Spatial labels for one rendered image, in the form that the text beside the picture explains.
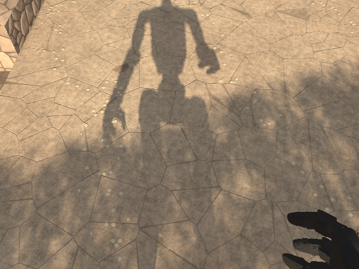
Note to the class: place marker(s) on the robot right hand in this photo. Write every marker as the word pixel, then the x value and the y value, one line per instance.
pixel 341 252

